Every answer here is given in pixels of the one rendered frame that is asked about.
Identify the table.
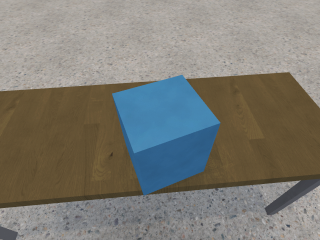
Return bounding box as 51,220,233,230
0,72,320,240

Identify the carton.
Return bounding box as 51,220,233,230
112,75,221,196

